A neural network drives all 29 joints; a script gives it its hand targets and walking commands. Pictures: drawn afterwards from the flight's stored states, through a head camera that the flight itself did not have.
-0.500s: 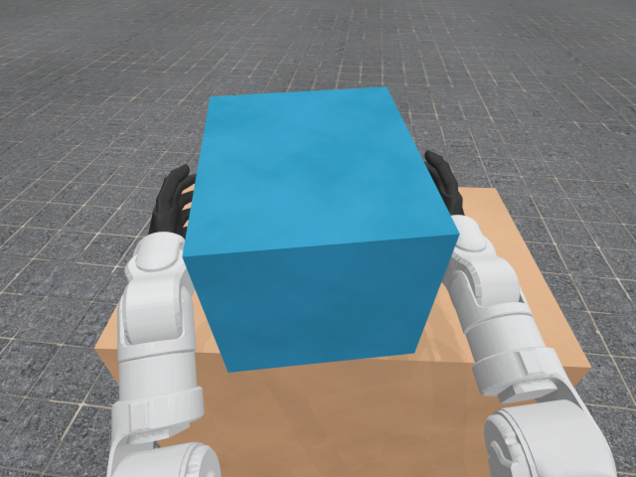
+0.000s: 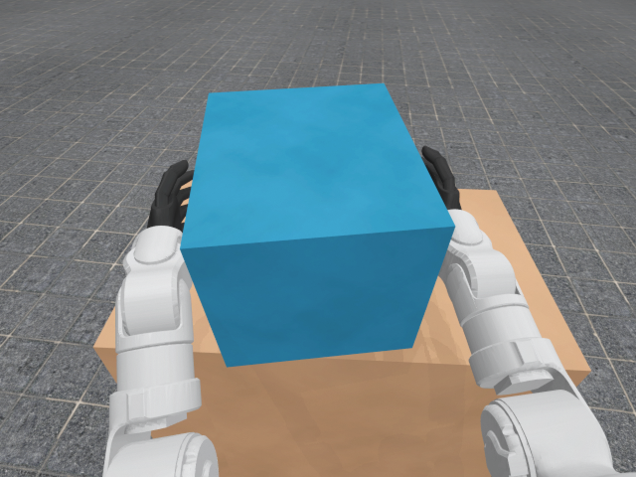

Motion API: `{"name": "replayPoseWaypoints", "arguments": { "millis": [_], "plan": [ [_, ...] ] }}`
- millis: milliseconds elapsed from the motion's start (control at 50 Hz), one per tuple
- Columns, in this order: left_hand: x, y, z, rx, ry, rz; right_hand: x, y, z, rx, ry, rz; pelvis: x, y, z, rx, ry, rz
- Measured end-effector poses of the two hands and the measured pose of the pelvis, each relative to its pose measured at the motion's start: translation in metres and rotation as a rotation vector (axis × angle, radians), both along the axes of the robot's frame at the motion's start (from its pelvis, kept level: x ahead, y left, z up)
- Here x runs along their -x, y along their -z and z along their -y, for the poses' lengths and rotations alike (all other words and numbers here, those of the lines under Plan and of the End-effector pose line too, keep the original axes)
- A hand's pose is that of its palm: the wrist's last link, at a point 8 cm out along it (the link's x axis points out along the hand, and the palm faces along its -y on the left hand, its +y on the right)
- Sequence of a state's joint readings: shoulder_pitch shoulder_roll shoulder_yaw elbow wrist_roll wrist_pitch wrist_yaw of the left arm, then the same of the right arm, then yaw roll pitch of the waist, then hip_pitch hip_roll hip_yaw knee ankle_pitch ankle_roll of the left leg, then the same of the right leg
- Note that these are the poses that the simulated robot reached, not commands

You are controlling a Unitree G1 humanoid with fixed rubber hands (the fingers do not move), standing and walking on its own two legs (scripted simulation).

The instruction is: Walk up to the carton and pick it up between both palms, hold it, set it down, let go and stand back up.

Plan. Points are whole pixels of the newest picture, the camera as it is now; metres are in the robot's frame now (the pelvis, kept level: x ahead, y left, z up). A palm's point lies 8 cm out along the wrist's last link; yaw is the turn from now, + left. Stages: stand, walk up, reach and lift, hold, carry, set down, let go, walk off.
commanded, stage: hold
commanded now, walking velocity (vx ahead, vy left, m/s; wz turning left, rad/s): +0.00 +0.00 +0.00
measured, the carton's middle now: (309, 218) +0.39 +0.00 +0.16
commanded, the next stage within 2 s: none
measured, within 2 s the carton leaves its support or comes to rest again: neither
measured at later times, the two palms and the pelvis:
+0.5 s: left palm (171, 238) +0.34 +0.16 +0.18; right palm (445, 221) +0.35 -0.16 +0.18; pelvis +0.00 +0.00 +0.00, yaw +0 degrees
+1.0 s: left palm (170, 236) +0.35 +0.16 +0.18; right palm (442, 216) +0.36 -0.16 +0.18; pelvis +0.01 +0.00 +0.00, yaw +0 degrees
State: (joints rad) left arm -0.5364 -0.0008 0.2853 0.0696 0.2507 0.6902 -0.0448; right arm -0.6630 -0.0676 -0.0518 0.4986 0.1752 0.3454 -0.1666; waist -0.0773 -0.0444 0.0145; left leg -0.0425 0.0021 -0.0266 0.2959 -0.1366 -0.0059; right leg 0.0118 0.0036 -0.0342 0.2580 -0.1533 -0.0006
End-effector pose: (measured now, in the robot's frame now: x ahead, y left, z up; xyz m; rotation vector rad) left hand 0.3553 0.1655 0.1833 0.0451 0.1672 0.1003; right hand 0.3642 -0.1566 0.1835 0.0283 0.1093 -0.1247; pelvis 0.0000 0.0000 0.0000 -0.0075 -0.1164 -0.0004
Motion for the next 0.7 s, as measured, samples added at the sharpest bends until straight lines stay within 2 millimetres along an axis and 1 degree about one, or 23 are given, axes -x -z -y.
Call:
{"name": "replayPoseWaypoints", "arguments": {
  "millis": [100,180,240,340,400,480,580,640,700],
  "plan": [
    [0.008,0.010,0.003,0.000,0.006,-0.006,0.010,0.009,0.003,-0.014,0.007,-0.006,-0.006,0.001,-0.001,0.003,0.000,0.018],
    [0.012,0.014,0.004,0.006,0.008,-0.017,0.015,0.015,0.004,-0.019,0.012,-0.018,-0.004,0.001,-0.002,0.003,0.005,0.026],
    [0.011,0.011,0.005,0.009,0.006,-0.014,0.014,0.013,0.005,-0.022,0.013,-0.014,-0.001,0.001,-0.001,0.002,0.010,0.022],
    [0.008,-0.001,0.003,0.003,-0.004,0.015,0.009,0.002,0.003,-0.023,0.005,0.014,0.005,0.001,-0.001,0.000,0.016,0.005],
    [0.008,-0.003,0.002,0.000,-0.010,0.013,0.007,-0.001,0.002,-0.019,-0.002,0.013,0.006,0.000,0.000,-0.001,0.014,-0.001],
    [0.011,0.002,0.003,-0.002,-0.010,-0.005,0.010,0.005,0.003,-0.015,-0.004,-0.005,0.004,0.000,0.001,-0.001,0.007,0.000],
    [0.017,0.013,0.008,0.002,0.001,-0.024,0.019,0.015,0.008,-0.019,0.008,-0.024,0.002,0.000,0.003,-0.001,0.003,0.011],
    [0.015,0.017,0.010,0.011,0.007,-0.043,0.020,0.020,0.010,-0.022,0.018,-0.043,0.004,0.000,0.003,-0.002,0.007,0.012],
    [0.010,0.013,0.011,0.013,0.011,-0.037,0.016,0.016,0.010,-0.018,0.021,-0.037,0.007,0.001,0.003,-0.003,0.012,0.002]
  ]
}}
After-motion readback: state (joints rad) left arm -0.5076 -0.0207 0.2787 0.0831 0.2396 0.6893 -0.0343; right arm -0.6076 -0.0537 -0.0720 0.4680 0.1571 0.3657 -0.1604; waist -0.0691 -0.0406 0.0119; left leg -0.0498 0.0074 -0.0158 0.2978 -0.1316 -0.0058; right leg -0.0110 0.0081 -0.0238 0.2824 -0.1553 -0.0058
